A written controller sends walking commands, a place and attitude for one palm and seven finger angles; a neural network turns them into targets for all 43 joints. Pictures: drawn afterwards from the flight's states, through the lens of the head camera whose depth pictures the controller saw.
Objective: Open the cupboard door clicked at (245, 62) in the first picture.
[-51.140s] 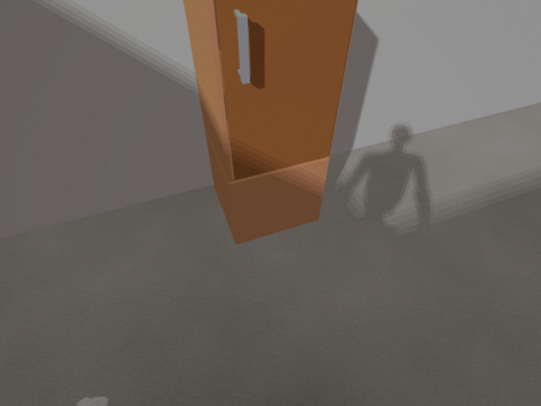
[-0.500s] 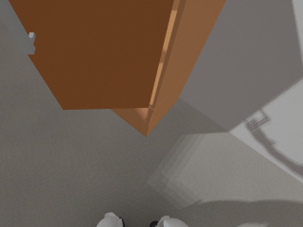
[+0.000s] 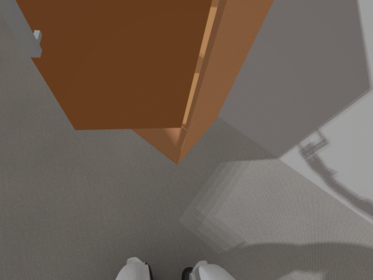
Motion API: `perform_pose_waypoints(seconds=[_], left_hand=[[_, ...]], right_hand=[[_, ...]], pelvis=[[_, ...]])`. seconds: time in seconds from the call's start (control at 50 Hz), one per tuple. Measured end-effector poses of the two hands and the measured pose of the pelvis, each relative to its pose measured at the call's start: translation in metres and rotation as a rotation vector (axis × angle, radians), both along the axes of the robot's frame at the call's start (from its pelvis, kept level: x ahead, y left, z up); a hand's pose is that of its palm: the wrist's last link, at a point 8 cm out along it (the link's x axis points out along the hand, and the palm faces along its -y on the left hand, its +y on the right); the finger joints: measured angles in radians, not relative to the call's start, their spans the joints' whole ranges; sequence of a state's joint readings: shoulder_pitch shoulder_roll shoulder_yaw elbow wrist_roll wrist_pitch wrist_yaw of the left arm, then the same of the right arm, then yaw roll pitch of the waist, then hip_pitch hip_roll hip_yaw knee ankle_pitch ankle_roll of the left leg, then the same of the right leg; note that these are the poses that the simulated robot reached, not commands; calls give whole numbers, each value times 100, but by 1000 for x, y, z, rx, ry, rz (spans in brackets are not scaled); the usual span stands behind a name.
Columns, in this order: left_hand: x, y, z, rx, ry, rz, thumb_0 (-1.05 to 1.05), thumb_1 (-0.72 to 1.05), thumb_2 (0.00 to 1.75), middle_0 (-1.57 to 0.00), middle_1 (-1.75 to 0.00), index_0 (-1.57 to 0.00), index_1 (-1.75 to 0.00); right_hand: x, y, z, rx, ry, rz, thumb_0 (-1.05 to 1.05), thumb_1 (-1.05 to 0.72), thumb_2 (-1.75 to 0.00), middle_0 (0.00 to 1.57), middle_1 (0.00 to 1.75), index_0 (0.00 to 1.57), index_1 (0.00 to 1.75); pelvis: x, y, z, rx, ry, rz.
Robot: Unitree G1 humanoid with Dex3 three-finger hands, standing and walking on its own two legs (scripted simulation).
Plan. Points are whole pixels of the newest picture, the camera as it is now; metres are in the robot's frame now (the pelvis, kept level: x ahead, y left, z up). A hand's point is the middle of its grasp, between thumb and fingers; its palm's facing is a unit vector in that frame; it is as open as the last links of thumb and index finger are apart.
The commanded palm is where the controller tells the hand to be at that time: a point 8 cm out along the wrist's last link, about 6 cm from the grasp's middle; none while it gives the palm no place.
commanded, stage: slide the fingers in behind the handle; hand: left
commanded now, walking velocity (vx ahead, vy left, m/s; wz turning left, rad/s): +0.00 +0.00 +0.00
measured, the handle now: (15, 5) +0.59 +0.24 +0.17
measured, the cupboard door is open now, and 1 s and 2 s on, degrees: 43 43 43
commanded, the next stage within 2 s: close the thumb around the handle in 1.54 s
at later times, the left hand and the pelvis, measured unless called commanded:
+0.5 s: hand out of the picture +0.54 +0.27 +0.17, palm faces -0.02 -1.00 +0.01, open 14.0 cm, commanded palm +0.52 +0.30 +0.16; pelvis +0.01 +0.00 +0.01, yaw +0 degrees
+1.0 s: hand (20, 22) +0.53 +0.22 +0.18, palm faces -0.02 -1.00 +0.00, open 14.0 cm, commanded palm +0.51 +0.27 +0.16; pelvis +0.01 -0.02 +0.01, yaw +0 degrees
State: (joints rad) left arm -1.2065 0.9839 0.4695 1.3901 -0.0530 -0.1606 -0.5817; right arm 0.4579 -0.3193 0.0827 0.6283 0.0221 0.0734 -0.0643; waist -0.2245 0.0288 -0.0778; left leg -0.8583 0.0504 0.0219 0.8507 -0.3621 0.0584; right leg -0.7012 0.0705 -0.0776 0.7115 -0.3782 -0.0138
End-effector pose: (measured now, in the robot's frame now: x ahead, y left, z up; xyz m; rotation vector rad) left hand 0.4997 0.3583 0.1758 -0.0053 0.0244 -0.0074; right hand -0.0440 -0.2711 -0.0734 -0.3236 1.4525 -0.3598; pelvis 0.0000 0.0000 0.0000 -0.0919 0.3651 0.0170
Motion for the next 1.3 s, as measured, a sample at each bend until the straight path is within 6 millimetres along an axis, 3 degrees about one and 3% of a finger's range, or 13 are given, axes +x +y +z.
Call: perform_pose_waypoints(seconds=[0.22, 0.4, 0.72, 1.06, 1.3], left_hand=[[17, -18, -4, 0, -9, -19, -1, -50, 30, -30, -120, -30, -120], [17, -29, -3, 8, -2, -8, -1, -50, 30, -30, -120, -30, -121], [15, -61, -2, 4, 11, -9, -1, -50, 30, -30, -120, -30, -120], [13, -85, 0, 6, 7, -11, -1, -50, 30, -30, -120, -30, -120], [12, -85, 1, 6, 13, -1, -1, -50, 30, -28, -120, -30, -120]], right_hand=[[-11, 12, 0, 20, 24, -20, 0, -90, -90, 20, 30, 21, 30], [-5, 14, -1, 55, 7, -32, 0, -90, -90, 20, 30, 21, 30], [23, -7, -5, 53, -71, 9, 0, -91, -90, 20, 30, 20, 30], [16, -20, -7, 72, -61, -9, 0, -91, -90, 20, 30, 20, 30], [21, -23, -7, 66, -75, -2, 0, -91, -90, 20, 30, 20, 30]], pelvis=[[3, 4, 1, 0, 13, -3], [10, 3, 4, 7, -4, -8], [10, -10, 7, 24, -30, 0], [11, -23, 10, 39, -48, -6], [11, -25, 10, 42, -52, -3]])
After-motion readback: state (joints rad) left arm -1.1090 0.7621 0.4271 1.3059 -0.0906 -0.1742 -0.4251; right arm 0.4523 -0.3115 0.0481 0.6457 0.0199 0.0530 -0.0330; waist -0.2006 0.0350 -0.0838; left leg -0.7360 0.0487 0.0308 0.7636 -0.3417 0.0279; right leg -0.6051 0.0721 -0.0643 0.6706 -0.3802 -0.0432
